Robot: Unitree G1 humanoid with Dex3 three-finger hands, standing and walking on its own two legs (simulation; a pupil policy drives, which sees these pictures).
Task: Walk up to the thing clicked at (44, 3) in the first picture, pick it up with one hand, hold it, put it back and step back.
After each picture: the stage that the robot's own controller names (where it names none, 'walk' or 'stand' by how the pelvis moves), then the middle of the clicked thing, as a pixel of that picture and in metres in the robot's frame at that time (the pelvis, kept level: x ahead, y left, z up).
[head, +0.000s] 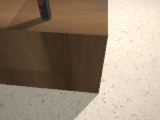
stand; (42, 0) +0.93 +0.28 +0.03
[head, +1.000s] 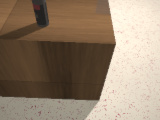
walk; (39, 3) +0.80 +0.24 +0.05
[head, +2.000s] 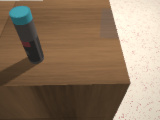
stand; (29, 38) +0.52 +0.26 +0.05
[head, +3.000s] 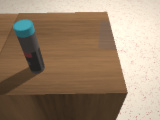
stand; (31, 49) +0.52 +0.25 +0.03
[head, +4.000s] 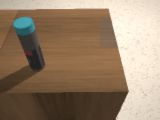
stand; (31, 47) +0.52 +0.24 +0.02
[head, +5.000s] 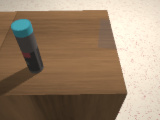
stand; (29, 49) +0.51 +0.25 +0.02
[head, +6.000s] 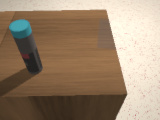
stand; (28, 50) +0.50 +0.25 +0.02
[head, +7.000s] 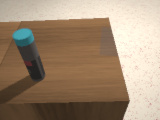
rise first; (31, 57) +0.49 +0.26 +0.03
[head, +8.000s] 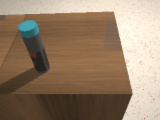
go down; (36, 49) +0.51 +0.26 +0.03
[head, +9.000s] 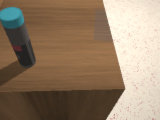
go down; (20, 41) +0.51 +0.24 +0.04
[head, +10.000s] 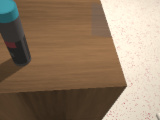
go down; (14, 37) +0.49 +0.24 +0.07
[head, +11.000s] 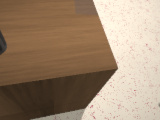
close in; out of the picture +0.49 +0.26 +0.10
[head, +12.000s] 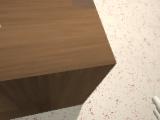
close; out of the picture +0.53 +0.27 +0.12
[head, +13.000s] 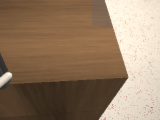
lift; out of the picture +0.37 +0.28 +0.11
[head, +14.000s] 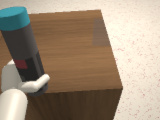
lift; (26, 56) +0.34 +0.18 +0.19
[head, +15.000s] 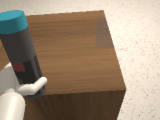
hold; (24, 59) +0.33 +0.18 +0.18
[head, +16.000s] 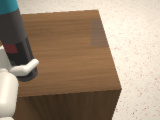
crouch; (15, 42) +0.39 +0.21 +0.19
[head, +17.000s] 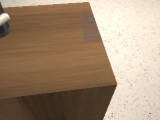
lower; out of the picture +0.49 +0.26 +0.27
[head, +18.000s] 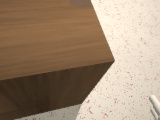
lower; out of the picture +0.52 +0.26 +0.12
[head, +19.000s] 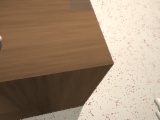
lower; out of the picture +0.50 +0.26 +0.11
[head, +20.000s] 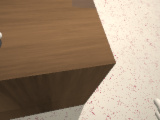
lower; out of the picture +0.50 +0.26 +0.12
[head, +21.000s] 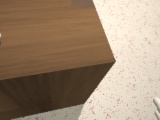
lower; out of the picture +0.50 +0.26 +0.12
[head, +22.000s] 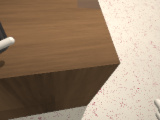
open; out of the picture +0.49 +0.25 +0.12
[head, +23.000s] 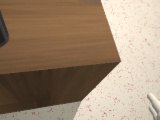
sink last; out of the picture +0.49 +0.24 +0.12
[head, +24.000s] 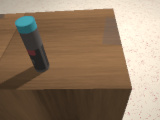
sink last; (34, 47) +0.50 +0.26 +0.07
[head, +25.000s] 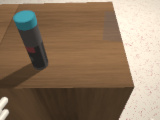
stand; (33, 43) +0.49 +0.24 +0.06
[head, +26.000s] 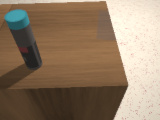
stand; (26, 43) +0.49 +0.24 +0.07
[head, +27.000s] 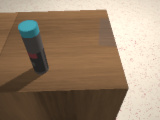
walk; (35, 50) +0.51 +0.23 +0.03
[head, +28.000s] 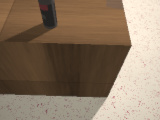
walk; (46, 2) +0.70 +0.18 +0.04
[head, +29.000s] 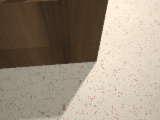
walk; out of the picture +0.96 +0.31 +0.05
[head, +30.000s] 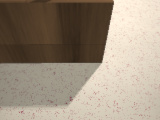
stand; out of the picture +1.18 +0.22 +0.03
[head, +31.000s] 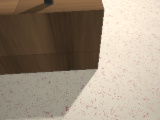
stand; out of the picture +1.12 +0.26 +0.02
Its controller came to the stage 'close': yes
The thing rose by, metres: 0.23
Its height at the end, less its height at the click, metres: +0.00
